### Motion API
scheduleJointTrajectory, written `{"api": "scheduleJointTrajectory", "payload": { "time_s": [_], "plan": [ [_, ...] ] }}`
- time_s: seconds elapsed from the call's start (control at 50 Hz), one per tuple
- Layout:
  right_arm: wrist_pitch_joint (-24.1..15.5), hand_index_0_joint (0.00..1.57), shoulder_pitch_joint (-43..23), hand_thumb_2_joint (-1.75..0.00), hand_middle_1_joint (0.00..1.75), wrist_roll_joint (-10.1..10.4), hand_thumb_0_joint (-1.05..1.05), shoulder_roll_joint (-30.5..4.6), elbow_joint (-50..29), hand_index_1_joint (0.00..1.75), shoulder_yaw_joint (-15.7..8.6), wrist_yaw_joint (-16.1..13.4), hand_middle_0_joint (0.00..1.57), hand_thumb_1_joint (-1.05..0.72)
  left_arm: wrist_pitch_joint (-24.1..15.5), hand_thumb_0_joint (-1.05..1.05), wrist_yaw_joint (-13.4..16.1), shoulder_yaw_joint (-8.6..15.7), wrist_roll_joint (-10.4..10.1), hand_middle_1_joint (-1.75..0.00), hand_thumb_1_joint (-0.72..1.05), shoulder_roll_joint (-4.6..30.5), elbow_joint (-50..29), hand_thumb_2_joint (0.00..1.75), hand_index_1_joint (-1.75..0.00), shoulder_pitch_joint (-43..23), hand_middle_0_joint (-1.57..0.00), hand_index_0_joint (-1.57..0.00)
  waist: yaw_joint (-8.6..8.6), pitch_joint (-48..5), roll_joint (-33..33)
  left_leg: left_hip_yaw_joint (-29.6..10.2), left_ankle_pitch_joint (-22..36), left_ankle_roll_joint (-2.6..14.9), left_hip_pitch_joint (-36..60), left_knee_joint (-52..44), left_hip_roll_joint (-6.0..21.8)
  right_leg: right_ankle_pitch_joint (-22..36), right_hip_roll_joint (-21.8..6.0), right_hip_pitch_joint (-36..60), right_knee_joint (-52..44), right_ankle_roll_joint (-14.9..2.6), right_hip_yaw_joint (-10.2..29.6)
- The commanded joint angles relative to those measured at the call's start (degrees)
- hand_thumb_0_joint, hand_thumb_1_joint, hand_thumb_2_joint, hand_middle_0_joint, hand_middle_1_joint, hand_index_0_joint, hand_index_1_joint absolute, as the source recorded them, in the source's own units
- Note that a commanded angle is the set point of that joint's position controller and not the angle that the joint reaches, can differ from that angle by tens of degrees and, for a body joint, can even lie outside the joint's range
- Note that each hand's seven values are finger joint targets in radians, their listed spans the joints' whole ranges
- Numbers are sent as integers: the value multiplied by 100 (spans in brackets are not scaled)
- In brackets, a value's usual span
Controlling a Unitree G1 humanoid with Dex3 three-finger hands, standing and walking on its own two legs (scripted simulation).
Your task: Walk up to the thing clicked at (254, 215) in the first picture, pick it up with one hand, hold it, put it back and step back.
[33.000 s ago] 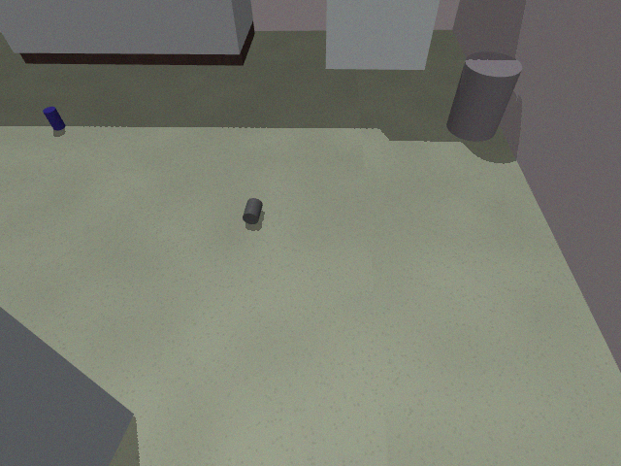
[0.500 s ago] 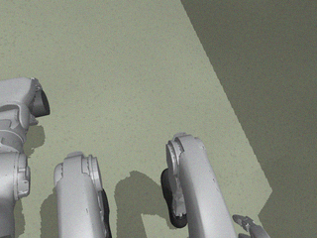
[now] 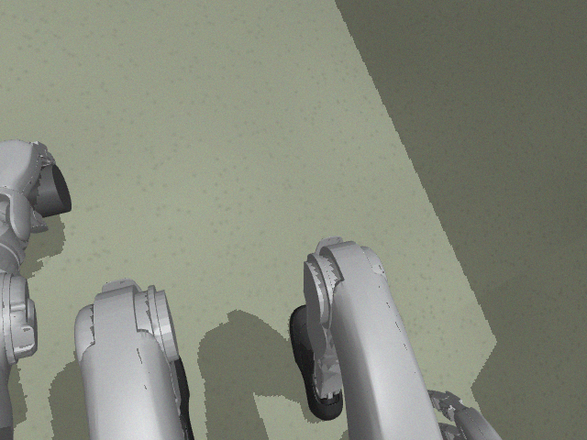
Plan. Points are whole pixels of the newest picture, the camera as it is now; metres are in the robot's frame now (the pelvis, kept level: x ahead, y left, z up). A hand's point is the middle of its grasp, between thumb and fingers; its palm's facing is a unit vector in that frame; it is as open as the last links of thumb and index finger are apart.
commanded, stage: lower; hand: left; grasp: from above
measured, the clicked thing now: (25, 196) +0.46 +0.30 -0.21
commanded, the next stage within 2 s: rest in 0.04 s
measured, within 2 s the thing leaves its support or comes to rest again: neither
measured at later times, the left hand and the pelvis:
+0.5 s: hand (37, 197) +0.46 +0.29 -0.23, palm faces -0.45 -0.12 -0.89, open 9.6 cm; pelvis +0.01 +0.00 -0.02, yaw -2 degrees
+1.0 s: hand (43, 202) +0.46 +0.29 -0.26, palm faces -0.45 -0.13 -0.89, open 9.6 cm; pelvis +0.00 +0.01 -0.03, yaw -5 degrees
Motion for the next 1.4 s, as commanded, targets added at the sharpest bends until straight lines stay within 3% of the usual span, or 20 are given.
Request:
{"api": "scheduleJointTrajectory", "payload": {
  "time_s": [0.0,0.12,0.24,0.26,0.34,0.36,0.38,0.42,0.58,0.62,0.72,0.8,1.0,1.06,1.14,1.16,1.18,1.3,1.34,1.38],
  "plan": [
    [4,20,1275,-90,30,-73,0,-1446,15,30,-400,-35,20,-90,-70,0,375,211,11,-40,83,1505,-703,58,-41,-1791,-123,-121,-124,-4054,1794,637,1212,242,3020,-1261,-76,1426,162,1973,-1135,-464,-722],
    [-31,20,1186,-90,30,-141,0,-1460,26,30,-347,27,20,-90,-43,0,527,250,20,-41,82,1652,-644,59,-43,-1804,-122,-120,-118,-3916,1880,641,922,265,2785,-1168,-69,1195,197,1868,-1110,-466,-743],
    [-118,20,1215,-90,30,-215,0,-1477,81,30,-271,108,20,-89,-56,0,554,180,-9,-38,79,1638,-334,54,-39,-1732,-118,-118,-290,-3694,1694,583,1015,282,2571,-946,-51,1340,231,1931,-1006,-430,-789],
    [-118,20,1257,-89,30,-228,0,-1555,64,30,-295,113,20,-89,-94,0,585,403,4,-38,80,1915,-641,55,-39,-1787,-119,-118,-233,-3872,1744,580,1183,274,2659,-964,-60,1458,220,2033,-976,-427,-811],
    [-132,20,1175,-90,30,-231,0,-1554,49,30,-211,173,20,-90,-114,0,640,248,3,-39,82,1723,-267,55,-40,-1700,-120,-120,-311,-3772,1893,503,1231,245,2723,-905,-40,1498,248,1890,-860,-452,-871],
    [-161,20,1193,-90,30,-284,0,-1617,19,30,-230,191,20,-89,-140,0,672,385,26,-40,83,1886,-267,55,-40,-1753,-120,-120,-409,-3682,1778,520,1217,264,2600,-819,-40,1540,247,1935,-871,-433,-879],
    [-173,20,1240,-90,30,-286,0,-1608,43,30,-197,203,20,-89,-139,0,674,324,40,-39,83,1784,-256,57,-39,-1689,-121,-120,-349,-3606,1827,520,1227,249,2657,-851,-54,1505,234,1900,-845,-437,-890],
    [-171,20,1211,-90,30,-327,0,-1691,28,30,-197,222,20,-89,-173,0,735,573,73,-38,85,2136,-199,58,-39,-1592,-123,-122,-307,-3633,1943,490,1216,237,2648,-849,-49,1471,254,1883,-822,-459,-920],
    [-280,20,1127,-90,30,-408,0,-1696,-16,30,-100,335,20,-90,-214,0,826,389,116,-40,88,1979,-128,59,-41,-1673,-124,-124,-461,-3500,2026,448,1217,236,2682,-737,-23,1544,287,1907,-748,-427,-987],
    [-282,20,1229,-90,30,-451,0,-1795,77,30,-116,340,20,-90,-204,0,896,663,137,-40,90,2310,-45,59,-41,-1502,-126,-125,-421,-3563,2080,421,1334,227,2761,-727,-6,1630,298,1967,-738,-416,-1014],
    [-358,20,1133,-90,30,-515,0,-1849,38,30,-34,409,20,-90,-244,0,944,537,157,-41,92,2254,169,57,-41,-1685,-126,-126,-628,-3189,1986,388,1049,251,2542,-631,4,1433,309,1810,-738,-408,-1064],
    [-399,20,1110,-90,30,-548,0,-1898,42,30,38,443,20,-90,-267,0,1014,657,189,-40,94,2481,272,56,-40,-1560,-128,-127,-554,-3119,2071,354,1032,223,2557,-642,16,1364,331,1805,-727,-435,-1098],
    [-515,20,974,-90,30,-593,0,-1949,36,30,135,508,20,-90,-311,0,1162,585,187,-41,95,2563,320,58,-41,-1480,-129,-128,-583,-3192,2284,256,1193,179,2727,-669,55,1524,370,1895,-639,-432,-1173],
    [-562,20,924,-90,30,-631,0,-1965,-56,30,182,559,20,-90,-291,0,1189,418,170,-40,95,2313,341,57,-40,-1610,-129,-129,-672,-3138,2252,248,1289,174,2719,-648,42,1627,369,1862,-619,-421,-1199],
    [-583,20,940,-90,30,-646,0,-2019,17,30,212,567,20,-90,-277,0,1281,613,178,-39,92,2633,484,57,-40,-1514,-127,-126,-660,-3087,2268,229,1239,187,2666,-622,71,1615,384,1962,-660,-411,-1195],
    [-609,20,866,-90,30,-641,0,-1969,-31,30,251,577,20,-90,-254,0,1272,439,176,-39,92,2451,544,56,-39,-1525,-127,-127,-669,-3025,2191,249,1165,198,2598,-574,66,1592,390,1932,-666,-409,-1168],
    [-614,20,932,-90,30,-666,0,-2004,40,30,252,584,20,-90,-263,0,1296,558,187,-39,93,2608,551,56,-39,-1544,-128,-127,-726,-3000,2184,228,1161,201,2598,-572,77,1583,387,1926,-661,-402,-1206],
    [-728,20,851,-90,30,-668,0,-2056,-41,30,293,620,20,-90,-279,0,1288,427,133,-39,93,2523,610,58,-40,-1601,-129,-128,-771,-2854,2198,192,1028,208,2530,-580,80,1458,407,1923,-691,-402,-1214],
    [-731,20,908,-90,30,-669,0,-2099,-27,30,328,621,20,-90,-289,0,1319,543,140,-39,94,2671,705,60,-40,-1510,-130,-129,-782,-2869,2159,149,1118,188,2576,-627,81,1502,389,1964,-651,-402,-1262],
    [-760,20,823,-90,30,-702,0,-2037,-48,30,344,641,20,-90,-284,0,1288,371,136,-41,96,2494,778,60,-42,-1552,-131,-130,-811,-2806,2217,150,1015,182,2612,-612,96,1441,415,1896,-660,-401,-1266]
  ]
}}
